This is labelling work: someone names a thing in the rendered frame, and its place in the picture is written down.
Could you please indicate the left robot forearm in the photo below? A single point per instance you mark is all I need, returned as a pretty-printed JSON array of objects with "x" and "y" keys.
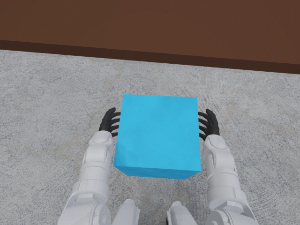
[{"x": 92, "y": 184}]

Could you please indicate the left robot upper arm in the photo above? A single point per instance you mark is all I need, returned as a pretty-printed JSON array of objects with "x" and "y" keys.
[{"x": 95, "y": 213}]

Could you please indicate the left robot shin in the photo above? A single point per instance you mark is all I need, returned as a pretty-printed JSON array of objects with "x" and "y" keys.
[{"x": 129, "y": 201}]

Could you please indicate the left robot hand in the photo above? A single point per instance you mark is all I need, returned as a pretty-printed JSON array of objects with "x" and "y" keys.
[{"x": 107, "y": 121}]

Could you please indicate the right robot hand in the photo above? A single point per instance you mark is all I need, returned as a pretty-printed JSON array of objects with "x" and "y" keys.
[{"x": 211, "y": 124}]

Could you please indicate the right robot forearm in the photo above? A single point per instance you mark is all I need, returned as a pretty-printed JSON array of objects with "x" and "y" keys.
[{"x": 223, "y": 181}]

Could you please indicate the carton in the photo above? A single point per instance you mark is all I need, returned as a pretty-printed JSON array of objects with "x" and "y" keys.
[{"x": 158, "y": 137}]

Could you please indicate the right robot upper arm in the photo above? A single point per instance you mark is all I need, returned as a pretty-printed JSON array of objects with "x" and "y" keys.
[{"x": 226, "y": 217}]

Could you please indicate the right robot shin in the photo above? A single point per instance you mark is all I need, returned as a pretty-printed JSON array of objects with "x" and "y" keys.
[{"x": 177, "y": 203}]

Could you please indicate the robot shin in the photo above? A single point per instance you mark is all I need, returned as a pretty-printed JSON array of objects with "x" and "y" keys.
[
  {"x": 177, "y": 203},
  {"x": 129, "y": 201}
]

